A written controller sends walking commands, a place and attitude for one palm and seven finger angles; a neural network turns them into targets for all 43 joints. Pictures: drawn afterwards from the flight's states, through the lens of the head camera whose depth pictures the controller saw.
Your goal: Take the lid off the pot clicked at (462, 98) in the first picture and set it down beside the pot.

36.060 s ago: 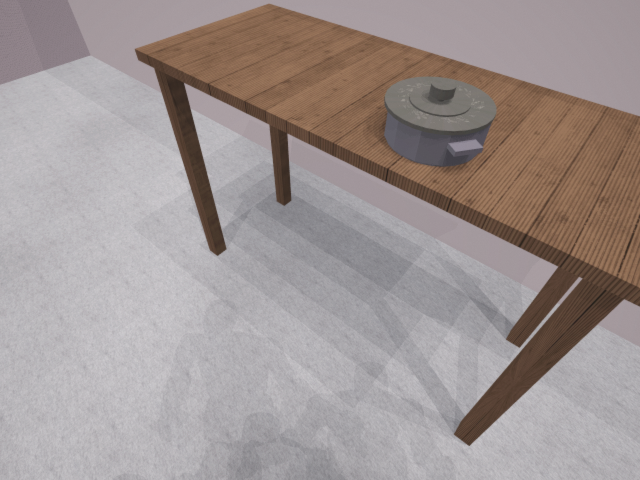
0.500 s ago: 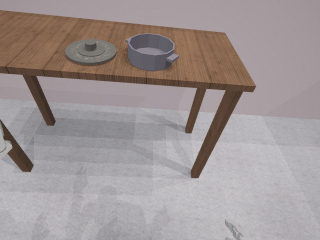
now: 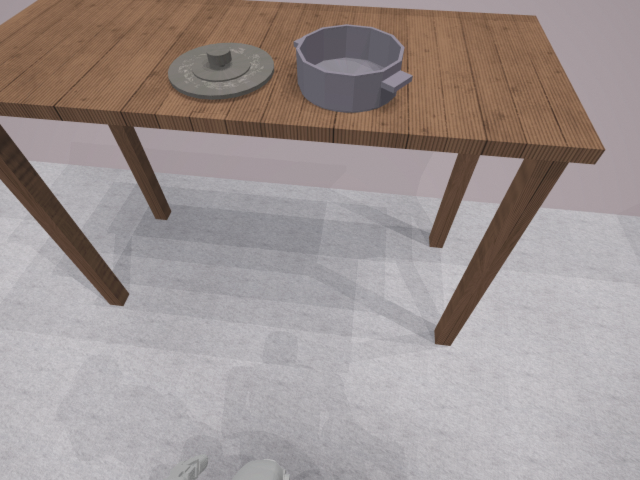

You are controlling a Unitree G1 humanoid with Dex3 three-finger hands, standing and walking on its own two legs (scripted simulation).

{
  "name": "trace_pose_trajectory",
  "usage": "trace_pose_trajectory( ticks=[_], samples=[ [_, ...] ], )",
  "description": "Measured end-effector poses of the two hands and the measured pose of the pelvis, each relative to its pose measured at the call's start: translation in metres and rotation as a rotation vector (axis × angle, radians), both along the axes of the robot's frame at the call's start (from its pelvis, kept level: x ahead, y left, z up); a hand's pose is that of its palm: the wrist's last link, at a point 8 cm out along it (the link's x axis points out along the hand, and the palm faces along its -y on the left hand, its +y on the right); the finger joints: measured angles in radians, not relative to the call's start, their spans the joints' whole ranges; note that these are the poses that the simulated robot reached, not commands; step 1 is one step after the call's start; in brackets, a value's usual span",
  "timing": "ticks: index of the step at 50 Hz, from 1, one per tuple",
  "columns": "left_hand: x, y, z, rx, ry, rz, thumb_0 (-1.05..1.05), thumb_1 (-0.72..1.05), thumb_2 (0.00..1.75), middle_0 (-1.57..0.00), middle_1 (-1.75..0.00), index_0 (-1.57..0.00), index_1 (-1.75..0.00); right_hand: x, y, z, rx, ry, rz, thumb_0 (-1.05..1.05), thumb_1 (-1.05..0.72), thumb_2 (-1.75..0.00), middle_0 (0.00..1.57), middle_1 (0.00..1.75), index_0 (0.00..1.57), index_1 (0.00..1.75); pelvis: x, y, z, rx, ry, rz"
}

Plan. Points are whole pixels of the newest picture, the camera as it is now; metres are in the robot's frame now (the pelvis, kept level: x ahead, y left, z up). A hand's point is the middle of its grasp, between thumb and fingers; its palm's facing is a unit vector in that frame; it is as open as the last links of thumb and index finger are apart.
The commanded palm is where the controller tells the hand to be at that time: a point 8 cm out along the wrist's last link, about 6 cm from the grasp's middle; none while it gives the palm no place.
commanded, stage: stop stepping back and stand still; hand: left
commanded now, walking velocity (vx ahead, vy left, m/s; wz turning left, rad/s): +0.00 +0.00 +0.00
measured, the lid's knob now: (219, 55) +0.80 +0.20 +0.12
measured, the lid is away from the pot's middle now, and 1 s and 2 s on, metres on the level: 0.25 0.25 0.25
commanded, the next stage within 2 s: let the arm hang, fingers relaxed in 0.48 s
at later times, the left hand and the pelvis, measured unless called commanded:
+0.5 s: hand out of the picture +0.10 +0.18 -0.15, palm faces +0.00 -0.97 -0.24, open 7.3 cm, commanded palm none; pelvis +0.04 +0.01 +0.02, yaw -3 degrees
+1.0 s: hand out of the picture +0.04 +0.18 -0.15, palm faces -0.01 -0.98 -0.21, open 7.3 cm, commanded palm none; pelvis +0.01 +0.00 +0.03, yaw -3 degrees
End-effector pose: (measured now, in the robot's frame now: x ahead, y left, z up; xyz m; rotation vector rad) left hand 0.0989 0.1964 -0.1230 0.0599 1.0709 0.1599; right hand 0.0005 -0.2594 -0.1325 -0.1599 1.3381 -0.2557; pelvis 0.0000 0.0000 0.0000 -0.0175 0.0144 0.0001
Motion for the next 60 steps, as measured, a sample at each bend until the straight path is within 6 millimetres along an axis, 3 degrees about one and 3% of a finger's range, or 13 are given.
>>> trace_pose_trajectory(
  ticks=[6,14,26,32,60],
  samples=[
    [-0.02,0.035,-0.006,0.053,0.196,-0.019,-0.12,0.99,0.9,-0.21,-0.3,-0.21,-0.3,-0.016,0.028,0.014,0.02,0.13,-0.033,0.01,-0.91,-0.9,0.19,0.3,0.19,0.3,0.023,0.006,0.011,0.0,0.048,-0.004],
    [-0.027,0.054,0.006,0.117,0.326,-0.041,-0.03,0.93,0.9,-0.2,-0.3,-0.2,-0.3,0.005,0.066,0.009,0.111,0.124,-0.088,0.01,-0.91,-0.9,0.2,0.3,0.2,0.3,0.042,0.006,0.021,0.016,0.016,-0.042],
    [-0.008,0.036,0.006,0.096,0.253,-0.056,0.0,0.93,0.9,-0.2,-0.3,-0.2,-0.3,0.023,0.053,0.006,0.09,0.06,-0.088,0.02,-0.94,-0.9,0.2,0.3,0.2,0.3,0.042,0.007,0.023,0.019,-0.021,-0.052],
    [-0.009,0.032,0.007,0.086,0.23,-0.066,0.0,0.93,0.9,-0.2,-0.3,-0.2,-0.3,0.023,0.046,0.009,0.077,0.034,-0.083,0.02,-0.93,-0.9,0.2,0.3,0.19,0.3,0.036,0.004,0.024,0.015,-0.033,-0.053],
    [-0.09,0.023,0.003,0.041,0.366,-0.054,0.0,0.92,0.9,-0.2,-0.3,-0.2,-0.3,-0.029,0.064,0.012,0.115,0.098,-0.089,0.0,-0.91,-0.9,0.2,0.3,0.19,0.3,0.006,0.005,0.028,0.01,-0.039,-0.053]
  ],
)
